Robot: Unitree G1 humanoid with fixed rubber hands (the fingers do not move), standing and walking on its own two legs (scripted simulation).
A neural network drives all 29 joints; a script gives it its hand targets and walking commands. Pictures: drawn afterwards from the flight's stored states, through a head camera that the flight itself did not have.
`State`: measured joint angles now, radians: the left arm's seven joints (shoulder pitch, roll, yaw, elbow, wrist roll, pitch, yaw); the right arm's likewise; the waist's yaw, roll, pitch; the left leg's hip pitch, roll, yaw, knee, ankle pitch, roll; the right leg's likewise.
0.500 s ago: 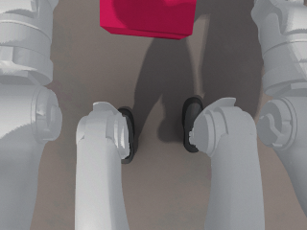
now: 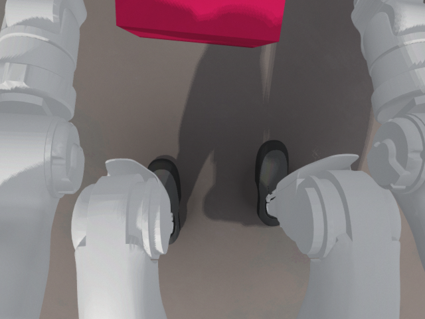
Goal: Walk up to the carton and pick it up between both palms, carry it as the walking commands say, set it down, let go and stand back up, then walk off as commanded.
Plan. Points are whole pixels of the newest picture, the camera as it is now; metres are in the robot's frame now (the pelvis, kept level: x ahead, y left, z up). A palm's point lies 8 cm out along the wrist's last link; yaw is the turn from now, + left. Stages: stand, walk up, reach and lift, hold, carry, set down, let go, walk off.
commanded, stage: reach and lift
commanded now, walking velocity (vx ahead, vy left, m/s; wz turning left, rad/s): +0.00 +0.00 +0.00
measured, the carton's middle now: out of the picture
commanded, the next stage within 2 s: none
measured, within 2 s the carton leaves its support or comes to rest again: leaves its support in 1.74 s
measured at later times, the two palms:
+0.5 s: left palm out of the picture +0.56 +0.19 -0.21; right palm out of the picture +0.56 -0.18 -0.20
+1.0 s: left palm out of the picture +0.56 +0.18 -0.21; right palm out of the picture +0.57 -0.13 -0.19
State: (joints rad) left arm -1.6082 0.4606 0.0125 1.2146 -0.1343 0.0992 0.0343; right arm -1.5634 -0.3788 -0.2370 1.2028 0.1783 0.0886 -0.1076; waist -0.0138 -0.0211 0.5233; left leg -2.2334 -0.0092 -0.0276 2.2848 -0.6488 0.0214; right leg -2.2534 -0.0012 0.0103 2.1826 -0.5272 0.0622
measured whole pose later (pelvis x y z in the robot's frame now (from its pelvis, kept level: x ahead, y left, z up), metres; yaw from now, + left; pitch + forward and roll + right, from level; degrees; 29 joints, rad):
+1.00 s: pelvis +0.01 +0.00 -0.01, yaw +0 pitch +34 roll -4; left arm -1.61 0.44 0.00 1.21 -0.13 0.10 0.02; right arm -1.64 -0.27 -0.26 1.23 0.10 0.07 -0.07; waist -0.02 -0.02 0.52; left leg -2.23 -0.01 -0.03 2.33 -0.68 0.02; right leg -2.25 0.00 0.01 2.22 -0.56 0.06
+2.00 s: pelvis +0.00 +0.00 -0.01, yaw +1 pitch +31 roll -4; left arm -1.61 0.40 -0.04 1.07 -0.13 0.30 0.09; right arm -1.64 -0.25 -0.27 1.07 0.13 0.20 -0.24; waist -0.01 -0.01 0.52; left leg -2.21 -0.03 -0.03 2.32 -0.64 0.02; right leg -2.23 0.00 0.01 2.22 -0.53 0.06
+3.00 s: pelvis -0.03 +0.00 +0.06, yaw +4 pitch +27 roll -4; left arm -1.61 0.29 0.07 0.90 -0.07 0.47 0.28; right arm -1.50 -0.13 -0.43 0.71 -0.02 0.37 -0.32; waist -0.04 0.02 0.53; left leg -1.99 -0.08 -0.05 2.06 -0.54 0.02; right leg -1.96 0.00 0.03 1.98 -0.49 0.08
